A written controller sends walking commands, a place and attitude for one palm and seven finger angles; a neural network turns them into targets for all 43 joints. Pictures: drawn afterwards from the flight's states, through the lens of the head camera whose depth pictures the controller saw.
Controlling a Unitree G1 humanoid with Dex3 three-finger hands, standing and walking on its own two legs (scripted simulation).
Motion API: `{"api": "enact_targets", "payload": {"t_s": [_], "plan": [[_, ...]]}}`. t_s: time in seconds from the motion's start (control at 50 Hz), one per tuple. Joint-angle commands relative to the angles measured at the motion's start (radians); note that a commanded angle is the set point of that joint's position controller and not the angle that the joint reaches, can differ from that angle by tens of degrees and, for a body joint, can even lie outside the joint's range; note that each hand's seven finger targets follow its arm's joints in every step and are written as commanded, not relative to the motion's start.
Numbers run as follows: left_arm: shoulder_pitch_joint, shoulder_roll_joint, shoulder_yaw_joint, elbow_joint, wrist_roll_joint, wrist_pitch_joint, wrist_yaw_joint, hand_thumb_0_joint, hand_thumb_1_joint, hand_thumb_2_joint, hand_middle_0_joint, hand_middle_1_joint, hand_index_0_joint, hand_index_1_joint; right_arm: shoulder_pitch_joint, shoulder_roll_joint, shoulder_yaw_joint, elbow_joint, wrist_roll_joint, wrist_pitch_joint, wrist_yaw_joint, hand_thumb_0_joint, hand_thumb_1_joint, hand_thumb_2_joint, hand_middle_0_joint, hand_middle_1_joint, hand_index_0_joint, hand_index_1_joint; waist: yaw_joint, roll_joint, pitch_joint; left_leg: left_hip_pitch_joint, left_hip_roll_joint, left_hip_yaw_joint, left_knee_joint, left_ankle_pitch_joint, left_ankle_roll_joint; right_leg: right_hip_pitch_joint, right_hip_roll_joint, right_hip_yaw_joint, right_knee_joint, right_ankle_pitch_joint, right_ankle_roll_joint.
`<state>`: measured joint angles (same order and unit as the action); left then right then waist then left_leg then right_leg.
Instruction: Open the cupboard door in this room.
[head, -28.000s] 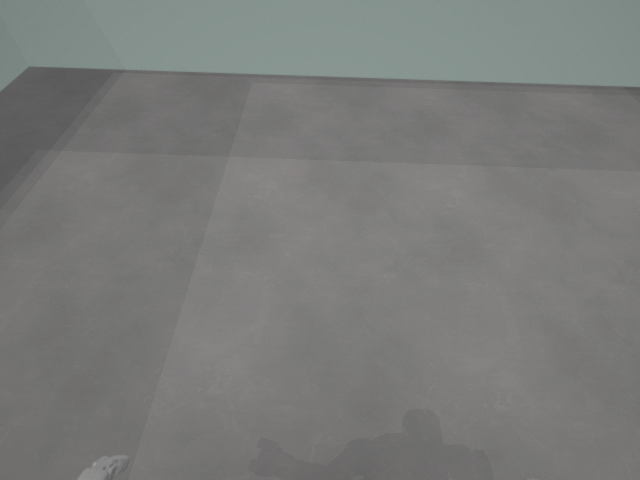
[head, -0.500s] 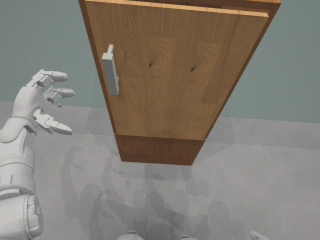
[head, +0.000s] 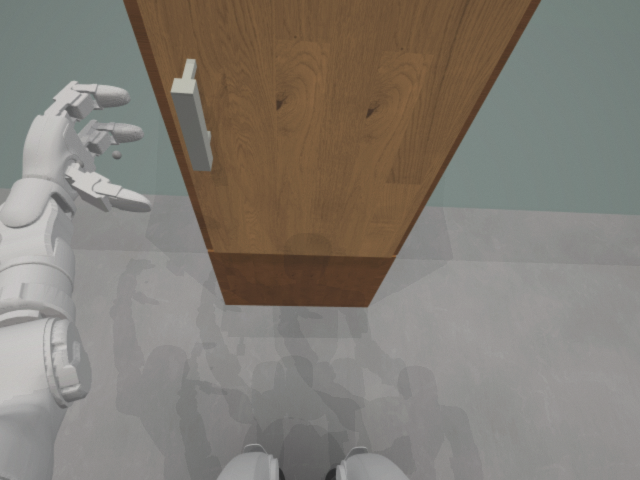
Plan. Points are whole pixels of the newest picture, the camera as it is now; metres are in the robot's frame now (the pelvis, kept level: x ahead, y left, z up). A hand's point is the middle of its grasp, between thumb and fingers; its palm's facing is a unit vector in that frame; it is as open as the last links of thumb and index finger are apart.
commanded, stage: move the hooked fingers beside the handle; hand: left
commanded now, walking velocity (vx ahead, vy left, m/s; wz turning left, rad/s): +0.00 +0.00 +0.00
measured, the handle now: (197, 117) +0.55 +0.14 +0.09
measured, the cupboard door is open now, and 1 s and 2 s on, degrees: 0 0 0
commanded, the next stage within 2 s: slide the fingers in behind the handle in 0.94 s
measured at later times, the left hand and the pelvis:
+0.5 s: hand (130, 138) +0.51 +0.22 +0.09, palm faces -0.05 -1.00 -0.01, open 14.0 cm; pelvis +0.02 -0.01 +0.00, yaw -2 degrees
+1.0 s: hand (131, 148) +0.49 +0.21 +0.09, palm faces -0.03 -1.00 -0.02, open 14.0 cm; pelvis +0.01 -0.01 +0.00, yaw -1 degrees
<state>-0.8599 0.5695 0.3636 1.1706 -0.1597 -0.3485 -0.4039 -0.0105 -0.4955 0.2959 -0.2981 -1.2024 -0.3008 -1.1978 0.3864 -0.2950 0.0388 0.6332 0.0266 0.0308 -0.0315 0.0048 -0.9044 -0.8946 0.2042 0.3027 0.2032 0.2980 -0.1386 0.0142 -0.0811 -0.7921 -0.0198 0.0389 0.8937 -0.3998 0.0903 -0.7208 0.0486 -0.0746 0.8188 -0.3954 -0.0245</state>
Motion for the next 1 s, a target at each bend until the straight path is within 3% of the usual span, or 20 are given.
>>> {"api": "enact_targets", "payload": {"t_s": [0.0,0.08,0.1,0.14,0.22,0.26,0.3,0.32,0.36,0.44,0.46,0.5,0.52,0.54,0.58,0.62,0.68,0.72,0.78,0.98], "plan": [[-0.507,0.271,0.042,-0.178,-0.008,-0.066,0.015,0.000,-0.500,0.300,-0.300,-1.200,-0.300,-1.200,0.160,-0.201,-0.064,-0.053,-0.006,-0.011,-0.014,0.000,-0.900,-0.900,0.200,0.300,0.200,0.300,-0.034,0.130,-0.430,0.461,0.062,-0.173,-0.084,0.399,-0.073,-0.052,0.010,0.044,-0.061,0.207,-0.007],[-0.517,0.323,0.077,-0.167,0.004,-0.063,0.028,0.000,-0.500,0.300,-0.300,-1.200,-0.300,-1.200,0.188,-0.200,-0.063,-0.057,-0.012,0.002,-0.010,0.000,-0.900,-0.900,0.200,0.300,0.200,0.300,-0.030,0.126,-0.460,0.426,0.057,-0.157,-0.060,0.440,-0.067,-0.012,0.013,0.049,-0.048,0.256,-0.008],[-0.509,0.333,0.083,-0.160,0.016,-0.063,0.029,0.000,-0.500,0.300,-0.300,-1.200,-0.300,-1.200,0.192,-0.200,-0.062,-0.061,-0.012,0.007,-0.007,0.000,-0.900,-0.900,0.200,0.300,0.200,0.300,-0.023,0.156,-0.476,0.439,0.058,-0.152,-0.056,0.457,-0.068,-0.020,0.015,0.053,-0.048,0.264,-0.006],[-0.494,0.326,0.079,-0.122,0.020,-0.051,0.031,0.000,-0.500,0.300,-0.300,-1.200,-0.300,-1.200,0.202,-0.198,-0.062,-0.060,-0.013,0.016,-0.003,0.000,-0.900,-0.900,0.200,0.300,0.200,0.300,-0.036,0.116,-0.456,0.403,0.058,-0.145,-0.048,0.443,-0.060,-0.015,0.018,0.052,-0.050,0.272,-0.002],[-0.439,0.423,0.142,-0.128,0.028,-0.041,0.022,0.000,-0.500,0.300,-0.300,-1.200,-0.300,-1.200,0.212,-0.204,-0.061,-0.085,-0.013,0.025,-0.006,0.000,-0.900,-0.900,0.200,0.300,0.200,0.300,-0.011,0.111,-0.478,0.322,0.049,-0.114,-0.044,0.436,-0.048,0.079,0.016,0.070,-0.045,0.332,0.000],[-0.444,0.415,0.131,-0.148,0.028,-0.044,0.010,0.000,-0.500,0.300,-0.300,-1.200,-0.300,-1.200,0.214,-0.198,-0.061,-0.091,-0.009,0.031,-0.005,0.000,-0.900,-0.900,0.200,0.300,0.200,0.300,-0.019,0.099,-0.471,0.306,0.048,-0.105,-0.041,0.432,-0.043,0.095,0.018,0.074,-0.047,0.353,0.004],[-0.470,0.405,0.127,-0.228,0.017,-0.066,0.000,0.000,-0.500,0.300,-0.300,-1.200,-0.300,-1.200,0.216,-0.194,-0.064,-0.093,-0.010,0.037,-0.005,0.000,-0.900,-0.900,0.200,0.300,0.200,0.300,-0.013,0.178,-0.536,0.398,0.054,-0.112,-0.039,0.509,-0.051,0.080,0.024,0.069,-0.040,0.382,0.000],[-0.428,0.418,0.151,-0.234,0.012,-0.068,-0.002,0.000,-0.500,0.300,-0.300,-1.200,-0.300,-1.200,0.220,-0.195,-0.071,-0.095,-0.012,0.037,-0.002,0.000,-0.900,-0.900,0.200,0.300,0.200,0.300,0.003,0.183,-0.554,0.425,0.056,-0.119,-0.036,0.539,-0.056,0.079,0.026,0.065,-0.040,0.383,-0.003],[-0.416,0.348,0.113,-0.266,-0.008,-0.068,-0.013,0.000,-0.500,0.300,-0.300,-1.200,-0.300,-1.200,0.214,-0.185,-0.073,-0.090,-0.008,0.042,0.003,0.000,-0.900,-0.900,0.200,0.300,0.200,0.300,-0.010,0.181,-0.549,0.465,0.060,-0.119,-0.034,0.579,-0.055,0.061,0.029,0.060,-0.050,0.397,0.001],[-0.359,0.320,0.100,-0.228,-0.020,-0.034,-0.018,0.000,-0.500,0.300,-0.300,-1.200,-0.300,-1.200,0.208,-0.185,-0.074,-0.083,-0.003,0.053,0.004,0.000,-0.900,-0.900,0.200,0.300,0.200,0.300,-0.007,0.148,-0.475,0.437,0.059,-0.116,-0.045,0.569,-0.050,0.052,0.028,0.054,-0.062,0.393,0.001],[-0.368,0.277,0.063,-0.242,-0.020,-0.029,-0.017,0.000,-0.500,0.300,-0.300,-1.200,-0.300,-1.200,0.204,-0.181,-0.074,-0.085,0.000,0.054,0.005,0.000,-0.900,-0.900,0.200,0.300,0.200,0.300,-0.020,0.138,-0.464,0.447,0.060,-0.117,-0.049,0.562,-0.049,0.038,0.028,0.052,-0.067,0.386,0.003],[-0.387,0.275,0.067,-0.286,-0.022,-0.039,-0.004,0.000,-0.500,0.300,-0.300,-1.200,-0.300,-1.200,0.200,-0.181,-0.076,-0.083,-0.002,0.055,0.004,0.000,-0.900,-0.900,0.200,0.300,0.200,0.300,-0.012,0.183,-0.488,0.504,0.065,-0.126,-0.044,0.622,-0.058,0.014,0.027,0.051,-0.065,0.384,0.000],[-0.372,0.275,0.073,-0.279,-0.024,-0.040,0.003,0.000,-0.500,0.300,-0.300,-1.200,-0.300,-1.200,0.199,-0.179,-0.077,-0.082,-0.002,0.055,0.006,0.000,-0.900,-0.900,0.200,0.300,0.200,0.300,-0.008,0.163,-0.479,0.500,0.065,-0.132,-0.045,0.619,-0.060,0.016,0.027,0.048,-0.064,0.376,0.000],[-0.392,0.237,0.042,-0.288,-0.025,-0.043,0.009,0.000,-0.500,0.300,-0.300,-1.200,-0.300,-1.200,0.191,-0.174,-0.075,-0.081,-0.003,0.054,0.008,0.000,-0.900,-0.900,0.200,0.300,0.200,0.300,-0.019,0.154,-0.472,0.497,0.063,-0.130,-0.047,0.604,-0.058,0.015,0.027,0.047,-0.064,0.377,0.002],[-0.402,0.233,0.040,-0.278,-0.027,-0.050,0.022,0.000,-0.500,0.300,-0.300,-1.200,-0.300,-1.200,0.187,-0.175,-0.073,-0.080,-0.001,0.054,0.006,0.000,-0.900,-0.900,0.200,0.300,0.200,0.300,-0.021,0.147,-0.450,0.484,0.061,-0.131,-0.045,0.603,-0.057,0.013,0.026,0.048,-0.062,0.376,-0.002],[-0.404,0.279,0.077,-0.255,-0.015,-0.052,0.036,0.000,-0.500,0.300,-0.300,-1.200,-0.300,-1.200,0.180,-0.180,-0.074,-0.077,-0.002,0.053,0.006,0.000,-0.900,-0.900,0.200,0.300,0.200,0.300,-0.014,0.120,-0.449,0.457,0.059,-0.128,-0.048,0.559,-0.058,0.033,0.023,0.051,-0.058,0.370,0.000],[-0.428,0.227,0.037,-0.284,-0.015,-0.065,0.045,0.000,-0.500,0.300,-0.300,-1.200,-0.300,-1.200,0.165,-0.170,-0.070,-0.087,-0.002,0.048,0.007,0.000,-0.900,-0.900,0.200,0.300,0.200,0.300,-0.017,0.140,-0.467,0.473,0.054,-0.126,-0.041,0.580,-0.056,0.039,0.021,0.054,-0.052,0.387,-0.001],[-0.376,0.282,0.084,-0.260,-0.007,-0.067,0.047,0.000,-0.500,0.300,-0.300,-1.200,-0.300,-1.200,0.162,-0.177,-0.073,-0.091,-0.001,0.049,0.007,0.000,-0.900,-0.900,0.200,0.300,0.200,0.300,0.001,0.111,-0.496,0.463,0.055,-0.125,-0.044,0.568,-0.059,0.068,0.021,0.058,-0.052,0.390,0.001],[-0.404,0.253,0.052,-0.230,-0.010,-0.062,0.041,0.000,-0.500,0.300,-0.300,-1.200,-0.300,-1.200,0.146,-0.171,-0.064,-0.097,0.004,0.049,0.003,0.000,-0.900,-0.900,0.200,0.300,0.200,0.300,-0.014,0.101,-0.431,0.411,0.047,-0.116,-0.049,0.498,-0.050,0.070,0.019,0.058,-0.055,0.374,-0.001],[-0.464,0.269,0.043,-0.225,-0.022,-0.077,0.018,0.000,-0.500,0.300,-0.300,-1.200,-0.300,-1.200,0.142,-0.179,-0.058,-0.091,0.006,0.032,-0.007,0.000,-0.900,-0.900,0.200,0.300,0.200,0.300,-0.027,0.123,-0.437,0.384,0.043,-0.119,-0.055,0.394,-0.047,0.065,0.016,0.068,-0.064,0.309,-0.003]]}}
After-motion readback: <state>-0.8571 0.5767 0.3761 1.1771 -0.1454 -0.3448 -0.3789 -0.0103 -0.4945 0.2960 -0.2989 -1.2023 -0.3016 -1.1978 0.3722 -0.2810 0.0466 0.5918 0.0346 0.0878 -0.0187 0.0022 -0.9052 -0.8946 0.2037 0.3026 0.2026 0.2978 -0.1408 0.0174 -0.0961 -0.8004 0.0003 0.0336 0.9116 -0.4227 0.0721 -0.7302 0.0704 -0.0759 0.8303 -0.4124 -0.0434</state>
